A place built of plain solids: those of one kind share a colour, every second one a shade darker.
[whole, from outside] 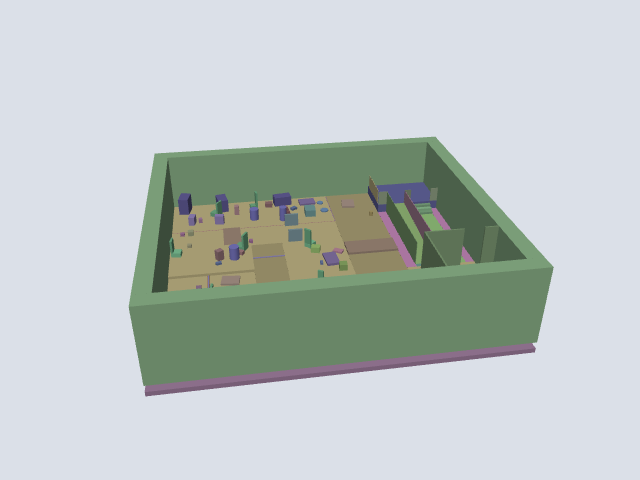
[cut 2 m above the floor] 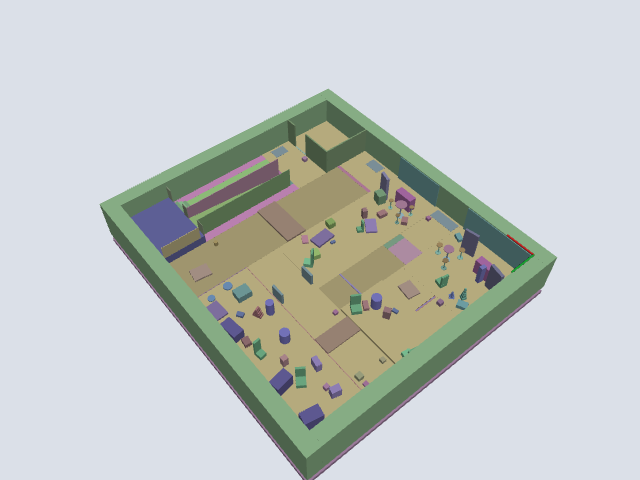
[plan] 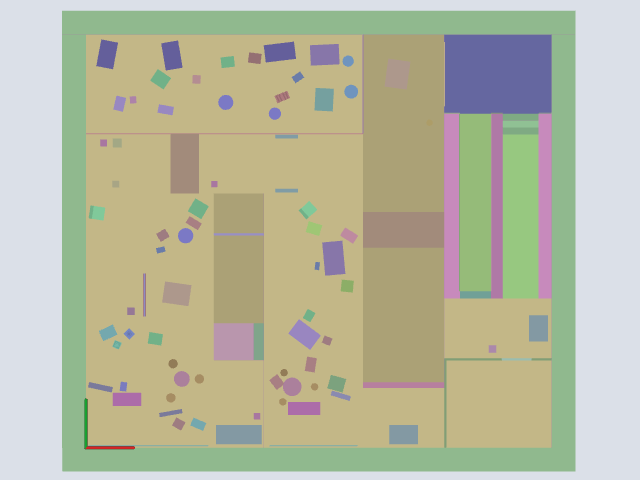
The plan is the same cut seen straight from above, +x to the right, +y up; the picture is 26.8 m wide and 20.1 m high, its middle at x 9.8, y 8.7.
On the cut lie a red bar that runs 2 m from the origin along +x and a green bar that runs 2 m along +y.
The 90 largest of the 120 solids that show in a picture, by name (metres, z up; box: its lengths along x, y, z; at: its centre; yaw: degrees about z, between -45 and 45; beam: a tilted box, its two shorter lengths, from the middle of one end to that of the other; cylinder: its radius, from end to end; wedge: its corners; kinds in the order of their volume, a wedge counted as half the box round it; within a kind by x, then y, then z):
{
 "wall_1": {"box": [1.0, 17.3, 5.0], "at": [-0.5, 8.65, 1.5]},
 "wall_2": {"box": [21.5, 1.0, 5.0], "at": [9.75, -0.5, 1.5]},
 "wall_3": {"box": [21.5, 1.0, 5.0], "at": [9.75, 17.8, 1.5]},
 "wall_4": {"box": [1.0, 17.3, 5.0], "at": [20.0, 8.65, 1.5]},
 "floor_1": {"box": [5.35, 5.5, 1.0], "at": [2.67, 2.75, -0.5]},
 "floor_2": {"box": [5.35, 1.8, 1.0], "at": [2.67, 6.4, -0.5]},
 "floor_3": {"box": [5.35, 3.35, 1.18], "at": [2.67, 8.97, -0.41]},
 "floor_4": {"box": [11.6, 2.5, 1.0], "at": [5.8, 11.9, -0.5]},
 "floor_5": {"box": [11.6, 4.15, 0.99], "at": [5.8, 15.22, -0.5]},
 "floor_6": {"box": [2.1, 3.67, 1.0], "at": [6.4, 1.83, -0.5]},
 "floor_7": {"box": [2.1, 5.44, 1.0], "at": [6.4, 7.93, -0.5]},
 "floor_8": {"box": [4.15, 10.65, 1.0], "at": [9.53, 5.33, -0.5]},
 "floor_9": {"box": [3.4, 2.5, 1.0], "at": [13.3, 1.25, -0.5]},
 "floor_10": {"box": [3.4, 14.56, 1.0], "at": [13.3, 10.02, -0.5]},
 "floor_11": {"box": [4.5, 3.75, 1.0], "at": [17.25, 1.88, -0.5]},
 "floor_12": {"box": [4.5, 2.5, 1.0], "at": [17.25, 5.0, -0.5]},
 "floor_base_1": {"box": [21.5, 19.3, 0.3], "at": [9.75, 8.65, -1.57]},
 "floor_deck_1": {"box": [4.5, 3.31, 1.62], "at": [17.25, 15.64, -0.19]},
 "floor_fore_1": {"box": [0.66, 7.74, 1.0], "at": [15.33, 10.12, -0.5]},
 "floor_fore_2": {"box": [0.49, 7.74, 1.0], "at": [17.2, 10.12, -0.5]},
 "floor_fore_3": {"box": [0.55, 7.74, 1.0], "at": [19.23, 10.12, -0.5]},
 "floor_before_steps_1": {"box": [1.5, 6.87, 1.0], "at": [18.2, 9.69, -0.5]},
 "ramp_ramp_1": {"wedge": [[15.66, 6.55, -1.0], [15.66, 6.55, 0.0], [15.66, 13.99, -1.0], [15.66, 13.99, 0.62], [16.96, 6.55, -1.0], [16.96, 6.55, 0.0], [16.96, 13.99, -1.0], [16.96, 13.99, 0.62]]},
 "part_1": {"box": [0.1, 3.65, 4.05], "at": [15.05, 1.82, 1.98]},
 "part_2": {"box": [2.41, 0.1, 4.05], "at": [16.2, 3.7, 1.98]},
 "part_3": {"box": [0.84, 0.1, 4.05], "at": [19.08, 3.7, 1.98]},
 "floor_hatch_1": {"box": [1.67, 1.54, 1.0], "at": [6.18, 4.44, -0.5]},
 "pallet_load_1": {"box": [0.72, 1.14, 1.21], "at": [0.89, 16.47, 0.6], "yaw": -10.8},
 "pallet_load_2": {"box": [0.72, 1.16, 0.94], "at": [3.6, 16.42, 0.46], "yaw": 9.7},
 "pallet_load_3": {"box": [1.28, 0.73, 0.7], "at": [8.12, 16.57, 0.34], "yaw": 6.9},
 "step_tread_1": {"box": [1.5, 0.29, 1.16], "at": [18.2, 13.27, -0.42]},
 "step_tread_2": {"box": [1.5, 0.29, 1.31], "at": [18.2, 13.55, -0.34]},
 "step_tread_3": {"box": [1.5, 0.29, 1.47], "at": [18.2, 13.85, -0.27]},
 "counter_1": {"box": [1.2, 0.56, 1.11], "at": [1.72, 2.02, 0.56]},
 "counter_2": {"box": [1.35, 0.55, 1.09], "at": [9.13, 1.64, 0.55]},
 "step_hump_1": {"box": [1.2, 2.5, 0.15], "at": [4.14, 11.9, 0.03]},
 "step_hump_2": {"box": [3.4, 1.5, 0.2], "at": [13.3, 9.12, 0.05]},
 "roll_1": {"box": [1.02, 0.23, 2.03], "at": [0.6, 2.53, 1.01], "yaw": -12.2},
 "roll_2": {"box": [0.97, 0.18, 1.99], "at": [3.55, 1.45, 0.99], "yaw": 10.1},
 "roll_3": {"box": [0.83, 0.21, 2.11], "at": [10.67, 2.18, 1.05], "yaw": -16.8},
 "back_1": {"box": [5.03, 0.05, 2.5], "at": [2.6, 0.09, 1.25]},
 "back_2": {"box": [3.69, 0.05, 2.35], "at": [9.53, 0.09, 1.18]},
 "hand_truck_1": {"box": [0.14, 0.55, 0.87], "at": [0.22, 9.87, 0.92], "yaw": -8.4},
 "hand_truck_2": {"box": [0.63, 0.55, 0.3], "at": [0.46, 9.83, 0.33], "yaw": -8.4},
 "hand_truck_3": {"box": [0.14, 0.49, 0.77], "at": [2.69, 4.6, 0.66], "yaw": -9.3},
 "hand_truck_4": {"box": [0.58, 0.49, 0.27], "at": [2.91, 4.56, 0.14], "yaw": -9.3},
 "hand_truck_5": {"box": [0.68, 0.58, 0.3], "at": [3.13, 15.43, 0.14], "yaw": -34.2},
 "hand_truck_6": {"box": [0.14, 0.58, 0.86], "at": [3.35, 15.28, 0.72], "yaw": -34.2},
 "hand_truck_7": {"box": [0.66, 0.63, 0.3], "at": [4.7, 10.01, 0.33], "yaw": -30.8},
 "hand_truck_8": {"box": [0.14, 0.63, 0.87], "at": [4.93, 9.88, 0.92], "yaw": -30.8},
 "hand_truck_9": {"box": [0.56, 0.45, 0.3], "at": [5.94, 16.15, 0.14], "yaw": 6.6},
 "hand_truck_10": {"box": [0.14, 0.45, 1.01], "at": [6.14, 16.18, 0.8], "yaw": 6.6},
 "hand_truck_11": {"box": [0.14, 0.5, 1.06], "at": [9.12, 9.79, 0.83], "yaw": 41.6},
 "hand_truck_12": {"box": [0.61, 0.5, 0.3], "at": [9.29, 9.95, 0.15], "yaw": 41.6},
 "barrel_1": {"cylinder": 0.32, "from": [4.17, 8.88, 0.18], "to": [4.17, 8.88, 1.05]},
 "barrel_2": {"cylinder": 0.32, "from": [5.85, 14.46, -0.01], "to": [5.85, 14.46, 0.8]},
 "barrel_3": {"cylinder": 0.26, "from": [7.91, 13.99, -0.01], "to": [7.91, 13.99, 1.02]},
 "floor_gap_cover_1": {"box": [3.4, 0.24, 0.75], "at": [13.3, 2.62, -0.38]},
 "pallet_1": {"box": [1.15, 0.76, 0.2], "at": [9.15, 4.74, 0.05], "yaw": -36.7},
 "pallet_2": {"box": [1.21, 0.86, 0.18], "at": [10.0, 16.46, 0.03], "yaw": 2.6},
 "pallet_3": {"box": [0.85, 1.4, 0.17], "at": [10.38, 7.94, 0.09], "yaw": 5.2},
 "ramp_sidea_1": {"box": [0.04, 7.44, 1.65], "at": [15.64, 10.27, 0.78]},
 "ramp_sideb_1": {"box": [0.04, 7.44, 1.65], "at": [16.98, 10.27, 0.78]},
 "floor_hatch_cover_1": {"box": [0.43, 1.54, 0.7], "at": [7.24, 4.44, -0.35]},
 "bin_1": {"box": [0.44, 0.39, 0.68], "at": [3.22, 8.9, 0.52], "yaw": 31.5},
 "bin_2": {"box": [0.44, 0.39, 0.78], "at": [3.88, 1.0, 0.39], "yaw": -29.5},
 "bin_3": {"box": [0.34, 0.36, 0.68], "at": [4.63, 15.43, 0.33], "yaw": -2.2},
 "bin_4": {"box": [0.36, 0.33, 0.71], "at": [10.1, 4.49, 0.35], "yaw": -22.2},
 "floor_before_ramp_1": {"box": [1.3, 0.3, 1.0], "at": [16.31, 6.4, -0.5]},
 "inway_pallet_1": {"box": [1.12, 0.89, 0.18], "at": [3.8, 6.45, 0.04], "yaw": -8.3},
 "inway_pallet_2": {"box": [0.94, 1.18, 0.17], "at": [13.04, 15.65, 0.04], "yaw": -7.8},
 "sack_pile_1": {"box": [0.77, 0.95, 0.5], "at": [9.97, 14.58, 0.24], "yaw": -2.9},
 "display_cube_1": {"box": [0.67, 0.59, 0.81], "at": [10.5, 2.68, 0.41], "yaw": -15.4},
 "crate_stack_1": {"box": [0.42, 0.6, 0.63], "at": [1.41, 14.41, 0.31], "yaw": -13.1},
 "crate_stack_2": {"box": [0.64, 0.36, 0.66], "at": [3.34, 14.15, 0.32], "yaw": -9.7},
 "neck_1": {"box": [0.95, 0.16, 0.9], "at": [8.4, 10.77, 0.45]},
 "neck_2": {"box": [0.95, 0.16, 0.9], "at": [8.4, 13.03, 0.45]},
 "carton_1": {"box": [0.59, 0.47, 0.4], "at": [9.55, 9.18, 0.2], "yaw": -16.5},
 "carton_2": {"box": [0.51, 0.5, 0.42], "at": [10.94, 6.77, 0.21], "yaw": -5.4},
 "crate_1": {"box": [0.53, 0.43, 0.3], "at": [7.07, 16.31, 0.14], "yaw": -7.7},
 "crate_2": {"box": [0.42, 0.52, 0.31], "at": [8.0, 2.75, 0.15], "yaw": 37.8},
 "crate_3": {"box": [0.42, 0.61, 0.3], "at": [9.42, 3.48, 0.15], "yaw": -9.1},
 "low_mat_1": {"box": [1.92, 0.8, 0.06], "at": [6.4, 0.55, -0.02]},
 "low_mat_2": {"box": [1.2, 0.8, 0.06], "at": [13.3, 0.55, -0.02]},
 "low_mat_3": {"box": [0.8, 1.1, 0.06], "at": [18.95, 5.0, -0.02]},
 "brochure_stand_1": {"box": [0.28, 0.39, 1.41], "at": [1.57, 2.56, 0.7], "yaw": -6.9},
 "sack_1": {"box": [0.66, 0.47, 0.27], "at": [0.93, 4.81, 0.14], "yaw": 24.9},
 "sack_2": {"box": [0.59, 0.36, 0.24], "at": [4.7, 0.98, 0.12], "yaw": -22.7},
 "rail_1": {"box": [0.04, 2.7, 1.03], "at": [15.02, 15.64, 1.14]},
 "carton_folded_1": {"box": [0.65, 0.41, 0.18], "at": [11.02, 8.88, 0.04], "yaw": -31.9}
}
